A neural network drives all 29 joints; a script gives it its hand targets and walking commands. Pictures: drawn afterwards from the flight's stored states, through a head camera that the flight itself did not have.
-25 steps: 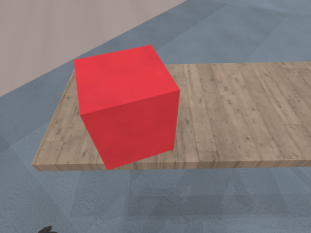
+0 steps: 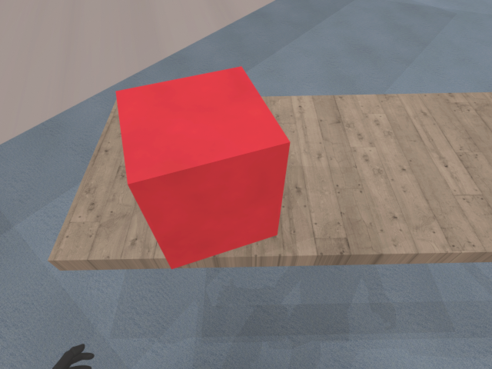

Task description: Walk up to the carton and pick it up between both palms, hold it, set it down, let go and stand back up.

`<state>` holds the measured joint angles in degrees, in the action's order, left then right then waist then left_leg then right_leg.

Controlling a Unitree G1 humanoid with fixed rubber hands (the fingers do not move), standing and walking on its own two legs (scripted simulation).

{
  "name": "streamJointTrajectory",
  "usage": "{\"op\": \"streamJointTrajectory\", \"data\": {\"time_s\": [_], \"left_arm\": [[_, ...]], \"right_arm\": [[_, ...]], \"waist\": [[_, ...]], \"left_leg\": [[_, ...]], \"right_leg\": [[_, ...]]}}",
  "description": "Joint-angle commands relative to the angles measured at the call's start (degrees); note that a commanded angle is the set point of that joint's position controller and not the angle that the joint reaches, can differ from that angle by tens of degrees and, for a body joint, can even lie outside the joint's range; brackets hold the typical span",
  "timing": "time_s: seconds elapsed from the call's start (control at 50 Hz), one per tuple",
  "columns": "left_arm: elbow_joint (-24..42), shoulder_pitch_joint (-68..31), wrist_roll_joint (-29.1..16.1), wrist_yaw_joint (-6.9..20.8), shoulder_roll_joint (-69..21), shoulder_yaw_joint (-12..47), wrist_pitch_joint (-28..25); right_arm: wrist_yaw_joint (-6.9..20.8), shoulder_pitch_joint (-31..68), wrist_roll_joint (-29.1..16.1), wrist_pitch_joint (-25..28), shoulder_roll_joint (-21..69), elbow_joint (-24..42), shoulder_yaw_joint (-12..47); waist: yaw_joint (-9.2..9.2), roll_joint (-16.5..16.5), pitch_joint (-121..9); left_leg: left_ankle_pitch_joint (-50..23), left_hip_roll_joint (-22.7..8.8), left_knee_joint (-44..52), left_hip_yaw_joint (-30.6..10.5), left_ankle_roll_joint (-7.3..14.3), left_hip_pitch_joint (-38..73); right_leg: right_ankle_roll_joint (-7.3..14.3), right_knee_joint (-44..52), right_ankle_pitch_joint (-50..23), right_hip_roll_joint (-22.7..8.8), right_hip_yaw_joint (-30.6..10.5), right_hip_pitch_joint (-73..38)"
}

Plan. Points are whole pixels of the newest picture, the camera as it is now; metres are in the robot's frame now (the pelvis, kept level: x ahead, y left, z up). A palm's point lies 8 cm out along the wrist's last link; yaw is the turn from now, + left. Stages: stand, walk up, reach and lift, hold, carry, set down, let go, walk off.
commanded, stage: walk up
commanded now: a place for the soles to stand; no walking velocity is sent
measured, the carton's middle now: (205, 171) +0.44 +0.08 +0.07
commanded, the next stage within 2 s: reach and lift in 1.52 s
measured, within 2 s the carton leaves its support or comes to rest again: neither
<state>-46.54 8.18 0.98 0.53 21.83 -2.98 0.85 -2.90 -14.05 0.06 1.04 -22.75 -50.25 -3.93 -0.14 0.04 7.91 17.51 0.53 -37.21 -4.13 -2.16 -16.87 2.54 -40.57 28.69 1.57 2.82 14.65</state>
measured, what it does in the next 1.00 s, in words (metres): steps on the spot: left foot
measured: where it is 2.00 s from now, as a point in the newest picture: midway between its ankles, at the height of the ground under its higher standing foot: outside the picture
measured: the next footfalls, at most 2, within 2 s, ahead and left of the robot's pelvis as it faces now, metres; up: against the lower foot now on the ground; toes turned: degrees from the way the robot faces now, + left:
left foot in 0.38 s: +0.06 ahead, +0.15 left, +0.00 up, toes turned -4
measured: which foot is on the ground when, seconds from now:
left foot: down 0.00-0.02, up 0.04-0.36, down 0.38-1.00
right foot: down 0.00-1.00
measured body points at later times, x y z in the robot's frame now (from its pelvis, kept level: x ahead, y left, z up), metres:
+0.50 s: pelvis +0.00 +0.01 +0.01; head +0.03 +0.01 +0.45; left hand +0.11 +0.32 -0.10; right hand +0.08 -0.32 -0.11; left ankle +0.04 +0.15 -0.72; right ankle -0.02 -0.07 -0.69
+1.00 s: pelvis +0.01 +0.02 +0.01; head +0.02 +0.02 +0.46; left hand +0.13 +0.33 -0.09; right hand +0.09 -0.30 -0.10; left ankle +0.02 +0.15 -0.72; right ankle +0.00 -0.07 -0.72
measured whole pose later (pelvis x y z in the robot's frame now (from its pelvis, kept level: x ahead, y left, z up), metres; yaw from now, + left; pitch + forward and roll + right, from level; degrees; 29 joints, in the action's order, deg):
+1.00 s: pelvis +0.01 +0.02 +0.01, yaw +0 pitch -2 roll +0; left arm -47.9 9.6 1.1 0.5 21.5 -3.0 -0.8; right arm -1.7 -13.4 0.1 1.0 -22.7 -50.2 -3.9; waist -0.1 0.9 3.6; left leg 17.3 1.0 -34.0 -4.9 0.5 -15.1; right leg 2.6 -32.5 18.5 1.5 3.3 12.5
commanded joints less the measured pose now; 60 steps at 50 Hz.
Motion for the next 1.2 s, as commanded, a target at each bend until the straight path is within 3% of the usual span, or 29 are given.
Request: {"op": "streamJointTrajectory", "data": {"time_s": [0.0,0.02,0.12,0.2,0.26,0.3,0.32,0.36,0.38,0.4,0.44,0.5,0.54,0.58,0.64,0.68,0.7,0.74,0.76,0.8,0.84,0.86,0.88,0.9,0.92,0.96,1.02,1.08,1.18], "left_arm": [[2.2,2.5,1.5,-0.8,16.7,-4.9,-2.5],[2.7,-1.7,1.3,-0.5,16.9,-5.0,-2.1],[2.1,2.1,0.6,-1.2,11.4,-4.3,-2.7],[2.3,7.7,0.6,-1.5,11.6,-4.0,-2.2],[3.7,4.0,0.8,-1.3,11.7,-4.4,-1.5],[3.8,1.2,-0.1,-0.9,11.7,-3.5,-1.1],[4.0,0.8,-0.4,-0.7,10.8,-3.3,-0.9],[5.4,0.3,-1.0,-0.8,9.3,-2.7,-1.0],[3.3,2.4,-0.6,-0.6,10.7,-3.4,0.2],[2.1,3.5,-0.1,-0.8,11.1,-3.8,0.5],[2.4,3.8,-0.6,-0.5,9.6,-3.5,-0.1],[-1.7,9.3,-0.5,-0.5,8.7,-3.2,-1.6],[0.1,4.1,1.2,-1.5,16.0,-4.7,-3.0],[1.8,-2.4,0.7,-1.1,16.4,-4.7,-3.4],[2.1,-2.0,1.1,-0.8,13.6,-3.8,-4.1],[1.5,0.0,1.0,-0.6,13.1,-3.6,-4.0],[1.4,0.4,0.8,-0.5,11.9,-3.2,-3.9],[2.4,1.2,-0.3,-0.6,11.7,-3.3,-3.4],[2.7,1.2,-1.0,-0.5,10.6,-3.4,-3.1],[1.0,2.6,-1.0,-1.0,9.1,-2.8,-2.3],[0.5,3.8,0.2,-1.0,10.7,-3.1,-3.0],[-0.1,3.9,0.8,-0.9,11.7,-3.4,-3.5],[-1.2,3.0,1.1,-0.8,13.8,-3.7,-4.1],[-0.1,1.4,0.3,-0.5,14.3,-3.4,-4.3],[0.0,-0.9,0.4,-0.4,13.2,-3.2,-4.3],[0.4,-3.6,0.6,-0.1,11.8,-2.3,-4.0],[0.2,-1.4,-0.1,-0.5,9.8,-2.0,-3.3],[-0.9,-1.0,0.1,-0.4,11.7,-2.5,-3.4],[-1.1,-4.0,0.2,-0.2,12.0,-2.6,-3.2]], "right_arm": [[-0.1,4.4,0.0,0.1,-8.7,5.1,0.9],[-0.7,2.4,0.8,-0.4,-12.8,2.3,-0.5],[0.5,-2.2,-0.1,-0.4,-11.0,0.9,-0.8],[-0.4,-0.1,-0.4,-0.6,-10.1,1.8,-0.3],[-0.6,-0.3,-0.2,0.3,-9.8,1.7,-0.2],[-0.4,-4.1,0.7,1.3,-9.4,0.7,-0.4],[-0.7,-4.7,1.3,1.6,-10.2,0.9,-1.4],[-0.8,-3.9,2.2,2.3,-16.1,2.8,-2.0],[-0.4,-0.1,1.2,2.0,-16.2,3.5,-1.5],[-0.2,3.7,1.8,1.7,-16.0,3.5,-2.1],[0.0,6.8,2.1,1.5,-14.8,5.3,-1.4],[1.1,9.8,1.7,0.4,-13.2,6.1,-0.6],[1.2,2.6,0.3,-0.1,-8.5,5.1,0.2],[0.9,1.8,1.1,-0.7,-12.7,1.8,-1.3],[2.2,1.8,0.7,0.0,-10.7,2.8,-0.9],[2.1,0.4,0.6,1.0,-9.6,1.9,-0.3],[1.7,0.0,1.0,1.4,-9.2,1.9,0.0],[1.1,-1.8,1.4,2.5,-11.7,1.3,-0.7],[0.6,-2.3,1.7,2.6,-13.9,1.7,-1.4],[0.9,0.3,1.2,2.8,-14.7,2.6,-0.7],[1.5,5.8,0.9,2.2,-12.9,3.5,0.3],[1.6,5.9,0.8,1.9,-11.6,3.7,0.7],[1.9,5.8,-0.1,1.4,-8.6,3.2,0.9],[1.5,5.4,0.4,1.1,-9.7,3.8,1.0],[1.6,4.0,0.4,1.4,-9.9,3.0,0.8],[1.9,0.9,0.8,2.4,-9.6,1.5,0.5],[1.9,1.8,0.8,3.4,-12.7,1.5,0.2],[1.7,4.3,0.5,2.7,-11.1,1.8,0.5],[1.8,3.6,0.5,2.3,-8.9,1.7,1.1]], "waist": [[2.04,-8.8,-3.4],[1.50,-2.7,-2.1],[0.73,-5.5,-3.3],[2.64,-7.4,-9.4],[1.40,-10.1,-8.9],[-1.81,-5.3,-10.2],[-2.29,-5.1,-10.6],[-1.79,2.7,-11.3],[0.16,8.4,-9.3],[0.56,7.1,-7.5],[1.45,8.9,-2.6],[4.87,11.8,-3.6],[1.16,-6.9,-2.2],[-0.03,-1.5,-2.8],[-0.64,-4.8,-3.0],[-0.36,-6.3,-5.8],[-1.09,-3.5,-8.7],[-1.80,-2.9,-14.2],[-0.97,-2.0,-15.2],[0.58,4.4,-12.3],[2.71,4.7,-7.6],[3.11,4.2,-8.6],[1.73,-5.3,-7.3],[0.97,-1.8,-7.2],[-0.41,-0.7,-8.9],[-2.60,-1.3,-11.5],[0.44,0.9,-12.4],[1.11,3.8,-10.7],[0.17,-1.4,-9.5]], "left_leg": [[10.9,4.0,-11.3,-3.3,3.8,-14.9],[14.1,1.7,-15.9,-4.2,3.8,-11.2],[6.2,0.6,-11.5,-3.0,3.6,-9.9],[6.9,0.5,-7.2,1.6,3.0,-7.8],[5.5,-1.7,1.3,3.8,3.6,-3.2],[-6.4,-1.0,11.9,4.9,4.7,4.9],[-10.6,-1.0,12.9,1.3,5.7,10.0],[-22.4,-17.3,15.1,-25.8,15.4,11.4],[-16.8,-20.2,16.7,-27.8,19.4,1.7],[-5.9,-20.1,18.7,-27.6,19.9,-3.3],[-9.0,-16.2,16.8,-21.2,18.0,-8.4],[-12.5,-7.6,6.8,-11.9,11.1,-7.5],[-0.9,2.9,-5.7,-7.1,3.9,-13.1],[12.9,-0.3,-13.3,-4.6,2.8,-5.3],[9.4,-2.2,-5.5,-3.0,3.1,-2.9],[7.7,-0.8,2.5,-0.5,3.9,-2.9],[3.4,-0.6,7.7,1.4,4.2,1.4],[-20.8,-3.5,12.9,-4.8,6.5,9.8],[-32.4,-7.7,9.9,-10.9,8.6,13.9],[-29.6,-15.7,9.3,-22.3,16.6,7.0],[-15.2,-12.3,10.2,-19.5,13.6,-2.3],[-13.1,-7.8,6.9,-13.3,8.8,-5.4],[-6.7,-1.3,2.3,-5.2,5.0,-7.5],[1.9,-1.0,2.7,-1.8,3.7,-5.8],[4.3,-1.1,3.8,-0.6,4.2,-2.0],[-11.4,-3.3,11.5,-5.3,5.5,6.3],[-27.5,-9.3,9.0,-14.7,9.6,7.0],[-25.4,-5.9,8.6,-9.8,7.0,1.2],[-14.8,-3.1,8.9,-6.2,5.9,0.6]], "right_leg": [[2.9,28.8,-11.0,-20.2,-26.8,-5.2],[2.1,30.1,-2.7,-22.4,-26.5,0.8],[-6.3,22.2,-40.2,-12.3,-12.1,-16.2],[-1.3,16.5,-58.3,-14.2,-9.8,-21.7],[3.3,13.9,-51.3,-14.2,-7.7,-15.7],[3.0,7.9,-46.7,-12.8,-5.0,-10.8],[2.3,5.4,-43.3,-10.7,-4.6,-6.4],[-4.0,-5.1,-16.8,-2.7,-3.6,5.4],[-3.8,-11.3,6.6,-1.1,-6.8,2.7],[-3.9,-15.1,7.6,-1.9,-8.1,1.7],[-2.4,-12.7,7.0,-2.6,-8.3,2.3],[-2.6,16.5,-5.7,-3.5,-5.8,-7.2],[-0.1,28.6,-12.7,-17.1,-24.1,-9.7],[5.9,28.8,-7.5,-24.8,-25.0,1.5],[5.4,24.2,-13.1,-16.6,-15.6,-4.5],[4.4,18.5,-32.1,-15.5,-11.5,-11.8],[5.8,15.4,-37.8,-14.8,-8.8,-11.1],[1.2,6.5,-43.8,-11.3,-4.7,-9.7],[-1.4,3.4,-38.2,-8.0,-3.6,-4.3],[-4.3,1.2,-10.8,-3.6,-5.0,-0.1],[-3.2,10.5,-6.2,-6.0,-8.0,-4.8],[-1.1,19.5,-9.8,-8.6,-11.4,-10.0],[0.6,25.2,-19.0,-14.8,-17.7,-13.4],[4.4,22.6,-26.1,-18.5,-17.4,-9.9],[6.8,22.3,-25.7,-18.7,-15.4,-8.5],[3.9,16.2,-24.1,-13.6,-9.2,-4.7],[-1.2,11.7,-20.3,-7.3,-5.3,-4.2],[0.2,15.7,-21.5,-6.9,-6.0,-9.6],[3.0,18.0,-18.3,-11.0,-6.8,-8.0]]}}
